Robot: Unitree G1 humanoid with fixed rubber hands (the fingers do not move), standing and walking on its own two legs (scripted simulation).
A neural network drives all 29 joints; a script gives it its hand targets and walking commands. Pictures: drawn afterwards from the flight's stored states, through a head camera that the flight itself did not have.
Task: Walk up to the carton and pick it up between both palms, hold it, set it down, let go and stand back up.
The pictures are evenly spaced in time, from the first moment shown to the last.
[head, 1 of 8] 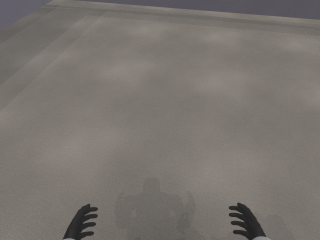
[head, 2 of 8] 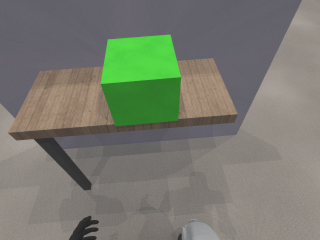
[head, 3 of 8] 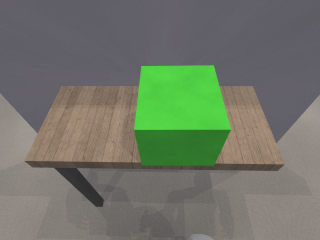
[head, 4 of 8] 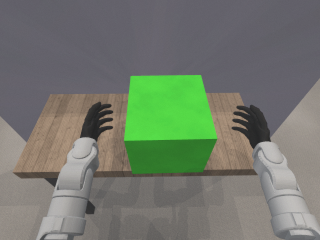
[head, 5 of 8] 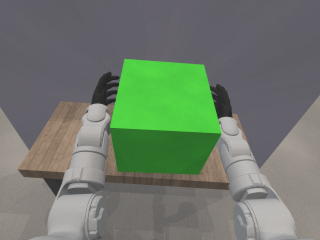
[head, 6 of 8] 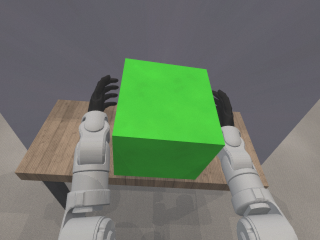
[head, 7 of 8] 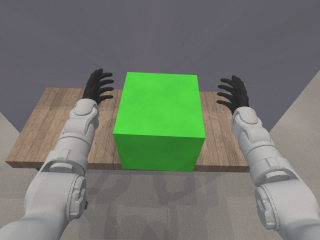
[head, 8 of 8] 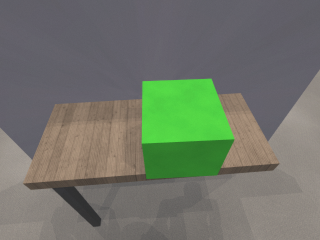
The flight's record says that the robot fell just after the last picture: no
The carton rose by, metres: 0.18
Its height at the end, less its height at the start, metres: +0.00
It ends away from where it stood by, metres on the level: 0.01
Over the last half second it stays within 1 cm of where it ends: yes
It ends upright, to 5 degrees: yes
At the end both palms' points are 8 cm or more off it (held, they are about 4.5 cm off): yes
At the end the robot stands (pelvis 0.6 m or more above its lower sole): yes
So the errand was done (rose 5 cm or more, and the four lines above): yes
